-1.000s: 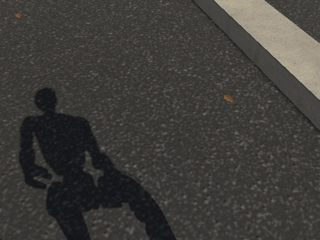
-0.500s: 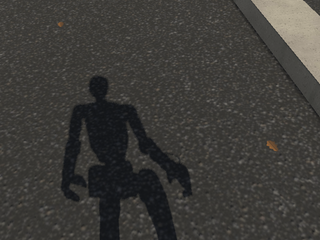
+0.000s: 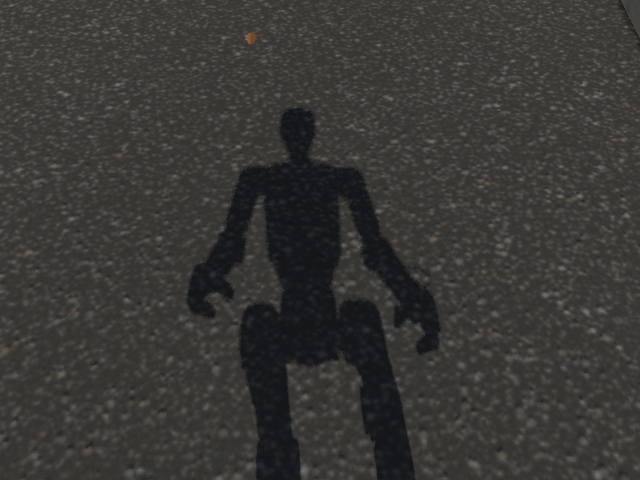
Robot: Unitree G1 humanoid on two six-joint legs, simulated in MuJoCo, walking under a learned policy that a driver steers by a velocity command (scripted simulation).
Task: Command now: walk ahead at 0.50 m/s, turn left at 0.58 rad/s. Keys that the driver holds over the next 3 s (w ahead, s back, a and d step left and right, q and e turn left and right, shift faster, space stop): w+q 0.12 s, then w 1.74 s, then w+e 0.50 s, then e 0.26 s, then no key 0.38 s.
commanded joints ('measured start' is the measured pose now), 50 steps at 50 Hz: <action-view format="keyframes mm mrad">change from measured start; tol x32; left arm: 1 7 81 23 -66 20 13 8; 50 175 82 4 -30 -5 55 -7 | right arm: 1 -24 -155 -33 -85 3 -23 -22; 50 -50 -121 5 -96 -14 -49 5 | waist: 1 42 23 -72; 15 72 134 -171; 17 76 -317 -417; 37 103 -70 2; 43 -91 275 -442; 50 51 111 -69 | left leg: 1 66 268 -288 -204 300 194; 15 189 214 -280 194 446 35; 17 -348 2 -137 791 -369 -77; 19 -524 98 -171 908 -307 -70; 38 -275 159 6 96 101 -67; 41 268 203 -41 86 124 28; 43 681 515 -715 -81 -104 219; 50 81 332 -214 -264 120 133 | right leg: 1 -86 -24 4 -149 103 39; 13 39 74 -19 -662 312 -31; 15 338 52 -11 -674 340 -104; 17 913 -299 641 -759 109 -332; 23 428 -134 282 -926 221 -232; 40 517 -112 18 -685 706 -135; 43 -180 118 37 103 -240 -27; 50 -99 -57 8 -47 104 -10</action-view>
